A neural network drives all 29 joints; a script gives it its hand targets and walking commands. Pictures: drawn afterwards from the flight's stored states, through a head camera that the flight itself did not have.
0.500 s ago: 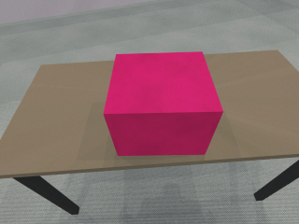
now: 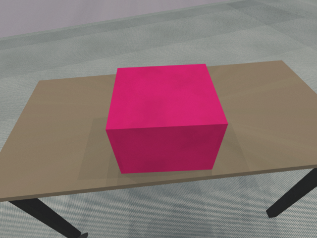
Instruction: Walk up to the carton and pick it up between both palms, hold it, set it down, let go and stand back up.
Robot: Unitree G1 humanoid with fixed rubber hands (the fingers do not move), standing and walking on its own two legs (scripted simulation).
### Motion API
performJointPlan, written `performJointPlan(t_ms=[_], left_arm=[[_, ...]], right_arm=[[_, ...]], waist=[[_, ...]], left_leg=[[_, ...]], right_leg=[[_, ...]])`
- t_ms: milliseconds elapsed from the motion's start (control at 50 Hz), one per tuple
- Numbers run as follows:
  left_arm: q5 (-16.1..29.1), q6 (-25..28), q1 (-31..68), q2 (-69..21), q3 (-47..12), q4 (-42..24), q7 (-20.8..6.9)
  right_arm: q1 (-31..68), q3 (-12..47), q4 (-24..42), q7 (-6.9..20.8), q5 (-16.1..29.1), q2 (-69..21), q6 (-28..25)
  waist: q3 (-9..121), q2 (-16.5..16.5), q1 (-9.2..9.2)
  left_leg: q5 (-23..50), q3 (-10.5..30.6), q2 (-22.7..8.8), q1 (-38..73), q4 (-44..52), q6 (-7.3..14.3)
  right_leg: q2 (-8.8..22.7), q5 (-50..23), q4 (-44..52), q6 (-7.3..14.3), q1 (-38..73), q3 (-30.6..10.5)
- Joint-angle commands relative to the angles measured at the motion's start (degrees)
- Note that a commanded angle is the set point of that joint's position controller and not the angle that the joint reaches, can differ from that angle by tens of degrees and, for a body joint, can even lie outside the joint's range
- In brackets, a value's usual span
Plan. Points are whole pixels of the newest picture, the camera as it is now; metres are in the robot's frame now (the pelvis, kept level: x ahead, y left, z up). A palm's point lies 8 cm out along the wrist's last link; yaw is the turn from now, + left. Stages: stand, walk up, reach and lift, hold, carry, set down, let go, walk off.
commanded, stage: walk up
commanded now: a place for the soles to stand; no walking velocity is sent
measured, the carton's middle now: (164, 117) +0.46 +0.02 +0.03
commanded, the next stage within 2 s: reach and lift in 1.04 s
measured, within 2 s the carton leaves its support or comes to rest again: neither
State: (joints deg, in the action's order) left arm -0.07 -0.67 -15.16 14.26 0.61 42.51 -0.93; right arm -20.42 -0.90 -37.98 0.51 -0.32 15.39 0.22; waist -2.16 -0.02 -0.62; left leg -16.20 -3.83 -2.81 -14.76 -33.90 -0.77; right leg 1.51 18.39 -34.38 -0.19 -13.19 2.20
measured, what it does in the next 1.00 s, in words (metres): stands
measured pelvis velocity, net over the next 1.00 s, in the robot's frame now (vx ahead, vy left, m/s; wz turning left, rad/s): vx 0.02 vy -0.02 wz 0.13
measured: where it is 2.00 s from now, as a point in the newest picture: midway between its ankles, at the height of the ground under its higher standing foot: outside the picture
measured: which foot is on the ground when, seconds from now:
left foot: down 0.00-1.00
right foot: down 0.00-1.00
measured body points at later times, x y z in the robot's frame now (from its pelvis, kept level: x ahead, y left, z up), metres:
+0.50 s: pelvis +0.02 -0.01 +0.00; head +0.03 -0.01 +0.45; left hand +0.12 +0.25 -0.12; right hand +0.12 -0.28 -0.11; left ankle +0.02 +0.13 -0.73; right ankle +0.00 -0.12 -0.73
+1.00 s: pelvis +0.02 -0.02 +0.00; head +0.03 -0.01 +0.45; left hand +0.09 +0.26 -0.12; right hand +0.15 -0.27 -0.11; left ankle +0.02 +0.13 -0.73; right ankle +0.00 -0.12 -0.73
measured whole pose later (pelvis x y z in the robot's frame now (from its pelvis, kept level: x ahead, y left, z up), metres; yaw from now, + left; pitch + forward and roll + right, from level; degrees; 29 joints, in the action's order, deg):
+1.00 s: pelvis +0.02 -0.02 +0.00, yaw +8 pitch -2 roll -1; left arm -0.1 -1.6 -14.3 16.4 -0.1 40.7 -1.4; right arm -18.1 -1.1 -37.5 -0.3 -0.9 15.5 -0.3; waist -3.4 -0.2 0.4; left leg -16.9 3.9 -1.1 -16.4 -35.0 -2.2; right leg 2.6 21.1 -33.7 0.8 -10.5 9.6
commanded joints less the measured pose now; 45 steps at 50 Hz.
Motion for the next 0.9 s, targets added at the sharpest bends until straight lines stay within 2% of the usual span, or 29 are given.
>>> performJointPlan(t_ms=[0,40,100,180,360,500,560,620,700,780,840,880], left_arm=[[0.1,1.4,0.7,9.4,2.0,-4.1,0.0],[0.2,1.4,1.3,9.4,1.9,-4.3,0.0],[0.4,1.5,1.4,9.3,1.7,-4.5,0.0],[0.1,1.3,0.9,9.1,1.6,-4.8,0.1],[0.0,0.9,1.2,9.9,1.4,-4.9,0.1],[0.1,0.6,1.3,10.2,1.4,-5.1,-0.1],[0.1,0.6,1.4,10.1,1.3,-5.4,-0.2],[0.0,0.5,1.1,10.2,1.3,-5.4,-0.2],[0.0,0.4,1.3,10.5,1.4,-5.8,-0.2],[-0.1,0.2,1.6,10.7,1.6,-5.9,-0.2],[0.1,0.2,1.1,10.7,1.5,-6.2,-0.2],[0.0,0.1,0.8,10.8,1.5,-6.2,-0.2]], right_arm=[[-1.6,-2.2,4.2,-0.3,-0.3,7.8,-2.0],[-2.5,-2.2,3.8,-0.4,-0.4,7.6,-2.0],[-2.7,-2.2,3.8,-0.5,-0.5,7.8,-2.2],[-2.3,-2.3,3.9,-0.6,-0.4,8.2,-2.4],[-1.8,-2.2,4.1,-0.8,-0.4,8.0,-2.0],[-1.1,-2.3,4.6,-0.9,-0.4,8.4,-1.8],[-0.6,-2.3,4.6,-1.0,-0.5,8.4,-1.8],[-0.2,-2.4,4.8,-1.0,-0.4,8.6,-1.8],[0.3,-2.6,4.8,-1.1,-0.4,8.5,-1.7],[0.4,-2.5,5.0,-1.1,-0.4,8.2,-1.7],[1.0,-2.5,5.2,-1.2,-0.5,8.2,-1.7],[0.9,-2.8,5.1,-1.1,-0.5,8.6,-1.7]], waist=[[-3.5,-2.7,0.42],[-3.4,-4.0,0.1],[-0.2,-3.5,0.09],[1.5,-0.7,0.66],[1.6,0.8,0.52],[1.3,1.0,0.66],[0.7,-0.8,0.59],[1.4,1.1,0.82],[1.5,-0.4,0.91],[1.0,0.6,0.77],[0.8,-1.1,1.07],[1.9,0.3,1.12]], left_leg=[[0.6,6.5,-2.6,-1.0,7.9,2.5],[2.3,6.5,-2.4,-0.4,7.4,2.5],[4.3,6.7,-2.5,1.5,7.0,2.3],[8.9,7.1,-3.1,1.4,6.8,2.7],[13.9,7.3,-2.8,1.3,4.8,2.8],[14.5,8.0,-2.6,0.9,4.6,2.9],[14.7,8.5,-2.6,0.7,4.3,2.8],[15.2,8.6,-2.3,0.8,4.2,2.9],[15.0,8.7,-1.8,0.4,3.6,2.7],[14.2,9.2,-1.6,-0.4,3.7,2.7],[14.6,10.0,-1.3,-0.4,3.1,2.8],[14.8,10.1,-1.0,0.1,2.9,2.7]], right_leg=[[5.1,-0.4,12.2,3.7,-4.9,-7.4],[5.3,-1.1,12.8,4.0,-4.8,-7.2],[5.3,-3.2,12.1,4.1,-3.4,-6.4],[4.9,-7.7,9.8,3.7,-0.8,-4.7],[5.4,-12.3,9.2,3.8,0.2,-3.7],[5.4,-10.4,9.2,3.5,0.4,-2.0],[5.5,-10.5,9.4,3.5,0.2,-1.9],[5.7,-10.6,9.1,3.5,1.0,-1.4],[6.0,-9.6,9.5,3.5,1.1,-0.6],[6.3,-8.5,9.4,3.8,1.3,0.0],[6.6,-8.1,9.9,3.8,0.9,0.4],[6.7,-7.8,9.5,3.8,1.4,1.0]])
